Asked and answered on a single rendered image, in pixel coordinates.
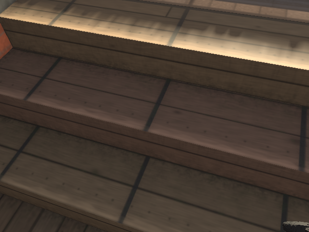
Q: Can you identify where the robot right hand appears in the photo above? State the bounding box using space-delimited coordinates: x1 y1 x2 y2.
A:
282 221 309 232

